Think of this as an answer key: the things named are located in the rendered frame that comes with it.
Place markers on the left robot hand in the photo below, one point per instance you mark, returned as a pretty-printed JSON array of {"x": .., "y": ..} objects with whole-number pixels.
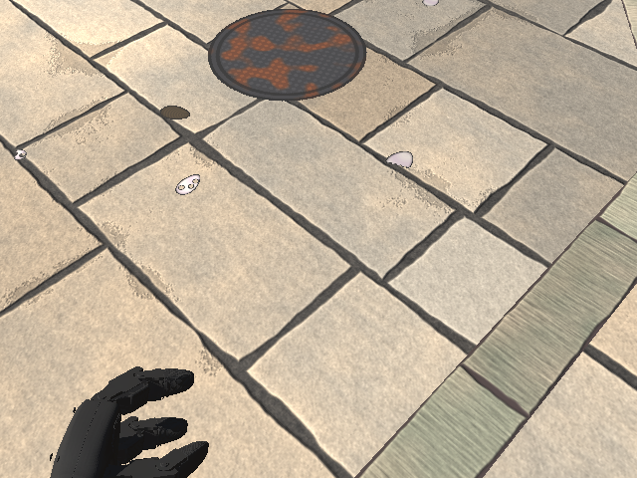
[{"x": 96, "y": 442}]

